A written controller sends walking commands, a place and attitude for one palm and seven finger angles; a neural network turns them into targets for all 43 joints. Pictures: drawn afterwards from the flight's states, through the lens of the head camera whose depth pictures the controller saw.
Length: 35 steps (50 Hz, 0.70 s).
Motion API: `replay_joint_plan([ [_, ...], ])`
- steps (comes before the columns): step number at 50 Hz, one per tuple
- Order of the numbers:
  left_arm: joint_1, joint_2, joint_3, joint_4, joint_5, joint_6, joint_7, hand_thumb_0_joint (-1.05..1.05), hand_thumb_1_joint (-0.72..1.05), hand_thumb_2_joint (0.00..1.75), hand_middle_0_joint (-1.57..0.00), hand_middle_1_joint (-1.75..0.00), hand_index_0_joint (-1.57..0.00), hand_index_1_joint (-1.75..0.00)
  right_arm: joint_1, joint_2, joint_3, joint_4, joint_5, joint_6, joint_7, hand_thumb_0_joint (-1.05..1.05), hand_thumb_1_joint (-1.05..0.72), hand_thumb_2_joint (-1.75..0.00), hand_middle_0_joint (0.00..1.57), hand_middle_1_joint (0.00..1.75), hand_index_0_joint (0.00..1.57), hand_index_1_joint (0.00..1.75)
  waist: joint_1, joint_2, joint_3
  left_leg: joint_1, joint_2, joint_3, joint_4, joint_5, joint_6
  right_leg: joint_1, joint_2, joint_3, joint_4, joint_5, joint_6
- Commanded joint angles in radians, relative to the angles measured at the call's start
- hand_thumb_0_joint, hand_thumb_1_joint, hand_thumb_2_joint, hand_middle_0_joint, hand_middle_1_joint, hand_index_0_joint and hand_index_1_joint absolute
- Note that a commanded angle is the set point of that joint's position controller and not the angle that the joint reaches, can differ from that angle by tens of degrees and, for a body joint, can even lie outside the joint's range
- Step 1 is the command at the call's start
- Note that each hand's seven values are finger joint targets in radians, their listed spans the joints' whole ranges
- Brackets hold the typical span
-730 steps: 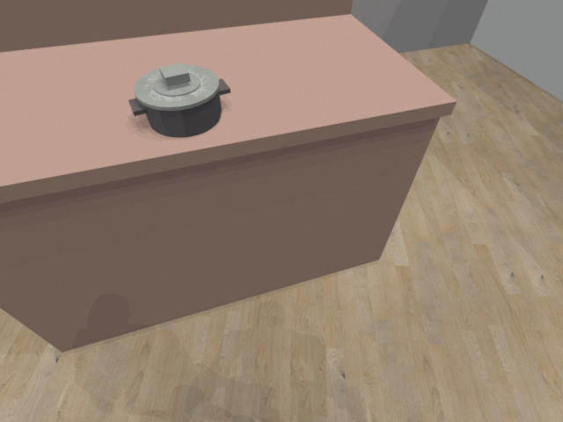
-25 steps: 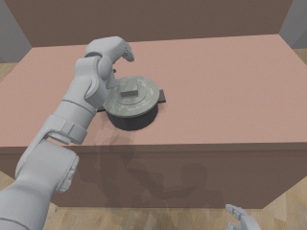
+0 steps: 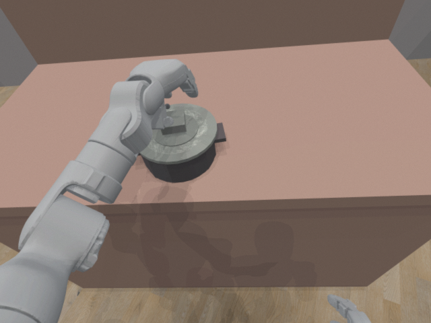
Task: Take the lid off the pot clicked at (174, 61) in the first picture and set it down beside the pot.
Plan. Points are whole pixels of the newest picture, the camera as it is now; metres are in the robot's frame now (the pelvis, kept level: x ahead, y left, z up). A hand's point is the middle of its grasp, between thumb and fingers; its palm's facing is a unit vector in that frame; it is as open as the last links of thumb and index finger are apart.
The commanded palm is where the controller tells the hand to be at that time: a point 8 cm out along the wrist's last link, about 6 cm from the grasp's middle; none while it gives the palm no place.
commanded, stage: move the open hand above the knob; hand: left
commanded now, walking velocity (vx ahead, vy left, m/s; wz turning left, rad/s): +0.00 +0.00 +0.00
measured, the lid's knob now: (173, 121) +0.48 +0.10 +0.12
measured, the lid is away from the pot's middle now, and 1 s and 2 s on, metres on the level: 0.00 0.00 0.00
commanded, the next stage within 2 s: lower the open fingers around the knob in 0.76 s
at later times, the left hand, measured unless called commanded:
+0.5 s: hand (154, 111) +0.44 +0.11 +0.18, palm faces -0.18 -0.04 -0.98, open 10.1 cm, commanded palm +0.42 +0.11 +0.25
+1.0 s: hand (158, 106) +0.45 +0.10 +0.19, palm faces -0.25 -0.09 -0.96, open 10.0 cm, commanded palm +0.43 +0.11 +0.24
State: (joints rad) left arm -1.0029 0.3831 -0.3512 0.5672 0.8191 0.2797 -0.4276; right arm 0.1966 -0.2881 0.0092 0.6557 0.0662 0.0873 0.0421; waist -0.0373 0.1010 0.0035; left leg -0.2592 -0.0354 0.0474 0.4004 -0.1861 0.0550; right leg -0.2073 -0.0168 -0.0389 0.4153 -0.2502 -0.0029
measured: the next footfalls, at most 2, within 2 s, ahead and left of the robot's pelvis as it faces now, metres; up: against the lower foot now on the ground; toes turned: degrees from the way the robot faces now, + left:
none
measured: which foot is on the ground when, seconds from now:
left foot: down 0.00-1.00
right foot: down 0.00-1.00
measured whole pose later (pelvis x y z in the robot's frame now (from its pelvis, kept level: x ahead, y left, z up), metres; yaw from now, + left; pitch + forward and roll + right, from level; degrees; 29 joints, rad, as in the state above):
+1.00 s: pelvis -0.01 +0.00 +0.00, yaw +0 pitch +2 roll +0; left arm -1.05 0.36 -0.33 0.65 0.82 0.33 -0.43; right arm 0.18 -0.29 0.01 0.67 0.07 0.11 0.06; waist -0.04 0.09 0.00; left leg -0.26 -0.04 0.05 0.40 -0.17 0.06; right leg -0.21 -0.02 -0.04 0.41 -0.24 0.00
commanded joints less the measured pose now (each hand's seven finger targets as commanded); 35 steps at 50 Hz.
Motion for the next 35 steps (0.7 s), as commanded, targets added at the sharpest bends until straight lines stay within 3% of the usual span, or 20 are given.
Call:
replay_joint_plan([
  [1, -0.491, 0.248, 0.215, -0.070, 0.043, 0.017, 0.093, 0.00, -0.32, 1.50, -0.84, -0.08, -0.84, -0.08, -0.073, -0.100, -0.030, -0.125, -0.008, -0.045, 0.010, 0.00, -0.90, -0.90, 0.20, 0.30, 0.20, 0.30, 0.039, -0.183, -0.392, 0.186, -0.018, -0.050, -0.002, 0.326, 0.020, 0.090, 0.049, 0.019, -0.004, 0.445, -0.039],
  [3, -0.298, 0.173, 0.178, -0.006, 0.049, 0.045, 0.091, 0.00, -0.32, 1.50, -0.84, -0.08, -0.84, -0.08, -0.085, -0.107, -0.029, -0.141, 0.000, -0.030, 0.033, 0.00, -0.90, -0.90, 0.20, 0.30, 0.20, 0.30, 0.058, -0.190, -0.363, 0.158, -0.016, -0.035, 0.002, 0.361, 0.010, 0.093, 0.048, 0.003, 0.009, 0.461, -0.037],
  [5, -0.176, 0.080, 0.113, -0.063, 0.035, 0.034, 0.072, 0.00, -0.32, 1.50, -0.84, -0.08, -0.84, -0.08, -0.109, -0.108, -0.035, -0.180, 0.006, -0.014, 0.052, 0.00, -0.90, -0.90, 0.20, 0.30, 0.20, 0.30, 0.055, -0.164, -0.378, 0.167, -0.016, -0.026, 0.017, 0.400, 0.010, 0.093, 0.040, -0.001, 0.004, 0.474, -0.037],
  [7, -0.260, 0.081, 0.075, -0.206, 0.052, 0.035, 0.058, 0.00, -0.32, 1.50, -0.84, -0.08, -0.84, -0.08, -0.139, -0.106, -0.039, -0.204, 0.012, 0.013, 0.059, 0.00, -0.90, -0.90, 0.20, 0.30, 0.20, 0.30, 0.034, -0.169, -0.395, 0.189, -0.019, -0.021, 0.028, 0.365, 0.015, 0.080, 0.042, 0.001, 0.000, 0.459, -0.031],
  [9, -0.487, 0.175, 0.107, -0.382, 0.064, 0.037, 0.059, 0.00, -0.32, 1.50, -0.84, -0.08, -0.84, -0.08, -0.153, -0.098, -0.042, -0.220, 0.013, 0.016, 0.051, 0.00, -0.90, -0.90, 0.20, 0.30, 0.20, 0.30, 0.015, -0.164, -0.433, 0.221, -0.024, -0.031, 0.028, 0.325, 0.027, 0.092, 0.046, 0.016, -0.010, 0.453, -0.030],
  [11, -0.706, 0.296, 0.169, -0.499, 0.062, 0.026, 0.079, 0.00, -0.32, 1.50, -0.84, -0.08, -0.84, -0.08, -0.149, -0.088, -0.040, -0.214, 0.010, -0.015, 0.036, 0.00, -0.90, -0.90, 0.20, 0.30, 0.20, 0.30, 0.005, -0.113, -0.502, 0.256, -0.022, -0.057, 0.045, 0.332, 0.035, 0.102, 0.049, 0.045, 0.005, 0.469, -0.035],
  [13, -0.700, 0.326, 0.213, -0.397, 0.055, 0.038, 0.101, 0.00, -0.32, 1.50, -0.84, -0.08, -0.84, -0.08, -0.125, -0.085, -0.036, -0.167, 0.006, -0.033, 0.024, 0.00, -0.90, -0.90, 0.20, 0.30, 0.20, 0.30, 0.008, -0.122, -0.486, 0.255, -0.013, -0.063, 0.036, 0.322, 0.031, 0.084, 0.053, 0.040, 0.007, 0.448, -0.038],
  [14, -0.650, 0.257, 0.166, -0.311, 0.047, 0.054, 0.103, 0.00, -0.32, 1.50, -0.84, -0.08, -0.84, -0.08, -0.134, -0.080, -0.028, -0.155, 0.007, -0.031, 0.022, 0.00, -0.90, -0.90, 0.20, 0.30, 0.20, 0.30, 0.008, -0.130, -0.432, 0.229, -0.016, -0.061, 0.021, 0.299, 0.024, 0.062, 0.057, 0.029, 0.005, 0.418, -0.039],
  [15, -0.587, 0.218, 0.167, -0.254, 0.023, 0.062, 0.106, 0.00, -0.32, 1.50, -0.84, -0.08, -0.84, -0.08, -0.122, -0.091, -0.033, -0.142, 0.009, -0.027, 0.025, 0.00, -0.90, -0.90, 0.20, 0.30, 0.20, 0.30, 0.010, -0.139, -0.405, 0.224, -0.015, -0.055, 0.012, 0.282, 0.022, 0.051, 0.057, 0.014, -0.009, 0.393, -0.039],
  [17, -0.425, 0.184, 0.158, -0.088, 0.027, 0.084, 0.100, 0.00, -0.32, 1.50, -0.84, -0.08, -0.84, -0.08, -0.127, -0.098, -0.026, -0.126, 0.007, -0.011, 0.026, 0.00, -0.90, -0.90, 0.20, 0.30, 0.20, 0.30, 0.026, -0.195, -0.335, 0.167, -0.019, -0.040, -0.005, 0.235, 0.012, 0.035, 0.054, 0.003, -0.017, 0.347, -0.032],
  [18, -0.373, 0.176, 0.157, -0.073, 0.032, 0.084, 0.095, 0.00, -0.32, 1.50, -0.84, -0.08, -0.84, -0.08, -0.134, -0.099, -0.022, -0.131, 0.008, -0.003, 0.027, 0.00, -0.90, -0.90, 0.20, 0.30, 0.20, 0.30, 0.034, -0.203, -0.332, 0.153, -0.020, -0.033, -0.010, 0.229, 0.009, 0.046, 0.049, 0.001, -0.017, 0.344, -0.031],
  [20, -0.299, 0.067, 0.073, -0.089, 0.032, 0.072, 0.074, 0.00, -0.32, 1.50, -0.84, -0.08, -0.84, -0.08, -0.156, -0.097, -0.025, -0.157, 0.013, 0.011, 0.039, 0.00, -0.90, -0.90, 0.20, 0.30, 0.20, 0.30, 0.029, -0.163, -0.348, 0.166, -0.024, -0.029, 0.002, 0.246, 0.008, 0.038, 0.042, -0.005, -0.016, 0.347, -0.036],
  [21, -0.338, 0.054, 0.036, -0.144, 0.050, 0.067, 0.065, 0.00, -0.32, 1.50, -0.84, -0.08, -0.84, -0.08, -0.170, -0.096, -0.026, -0.166, 0.014, 0.019, 0.045, 0.00, -0.90, -0.90, 0.20, 0.30, 0.20, 0.30, 0.021, -0.148, -0.368, 0.186, -0.025, -0.032, 0.007, 0.253, 0.007, 0.035, 0.043, -0.006, -0.012, 0.345, -0.036],
  [23, -0.434, 0.077, 0.030, -0.259, 0.065, 0.061, 0.054, 0.00, -0.32, 1.50, -0.84, -0.08, -0.84, -0.08, -0.191, -0.088, -0.030, -0.191, 0.015, 0.026, 0.047, 0.00, -0.90, -0.90, 0.20, 0.30, 0.20, 0.30, 0.011, -0.124, -0.419, 0.233, -0.026, -0.045, 0.021, 0.272, 0.014, 0.042, 0.046, -0.001, -0.010, 0.352, -0.039],
  [24, -0.533, 0.128, 0.055, -0.324, 0.069, 0.058, 0.054, 0.00, -0.32, 1.50, -0.84, -0.08, -0.84, -0.08, -0.194, -0.087, -0.029, -0.194, 0.014, 0.021, 0.044, 0.00, -0.90, -0.90, 0.20, 0.30, 0.20, 0.30, 0.006, -0.101, -0.441, 0.251, -0.028, -0.050, 0.024, 0.269, 0.017, 0.050, 0.047, 0.006, -0.012, 0.361, -0.040],
  [26, -0.682, 0.200, 0.094, -0.358, 0.062, 0.054, 0.056, 0.00, -0.32, 1.50, -0.84, -0.08, -0.84, -0.08, -0.183, -0.086, -0.029, -0.184, 0.015, 0.009, 0.032, 0.00, -0.90, -0.90, 0.20, 0.30, 0.20, 0.30, -0.011, -0.123, -0.452, 0.265, -0.029, -0.067, 0.024, 0.253, 0.021, 0.061, 0.055, 0.014, -0.014, 0.366, -0.037],
  [28, -0.691, 0.250, 0.152, -0.230, 0.046, 0.065, 0.069, 0.00, -0.32, 1.50, -0.84, -0.08, -0.84, -0.08, -0.157, -0.088, -0.021, -0.147, 0.012, -0.005, 0.014, 0.00, -0.90, -0.90, 0.20, 0.30, 0.20, 0.30, -0.006, -0.163, -0.395, 0.230, -0.029, -0.069, 0.004, 0.208, 0.022, 0.049, 0.059, 0.012, -0.025, 0.337, -0.034],
  [30, -0.633, 0.249, 0.188, -0.143, 0.014, 0.064, 0.082, 0.00, -0.32, 1.50, -0.84, -0.08, -0.84, -0.08, -0.139, -0.097, -0.018, -0.127, 0.010, -0.008, 0.005, 0.00, -0.90, -0.90, 0.20, 0.30, 0.20, 0.30, 0.005, -0.170, -0.360, 0.201, -0.025, -0.063, -0.015, 0.190, 0.019, 0.046, 0.053, 0.009, -0.034, 0.315, -0.034],
  [32, -0.594, 0.164, 0.123, -0.058, 0.033, 0.071, 0.086, 0.00, -0.32, 1.50, -0.84, -0.08, -0.84, -0.08, -0.141, -0.087, -0.011, -0.116, 0.006, -0.010, 0.008, 0.00, -0.90, -0.90, 0.20, 0.30, 0.20, 0.30, 0.011, -0.176, -0.340, 0.179, -0.027, -0.060, -0.023, 0.189, 0.011, 0.031, 0.054, 0.002, -0.025, 0.299, -0.036],
  [35, -0.437, 0.100, 0.088, -0.056, 0.056, 0.064, 0.072, 0.00, -0.32, 1.50, -0.84, -0.08, -0.84, -0.08, -0.140, -0.096, -0.023, -0.141, 0.004, -0.002, 0.028, 0.00, -0.90, -0.90, 0.20, 0.30, 0.20, 0.30, 0.027, -0.144, -0.402, 0.200, -0.022, -0.056, -0.003, 0.265, 0.010, 0.061, 0.048, -0.002, -0.012, 0.344, -0.045],
])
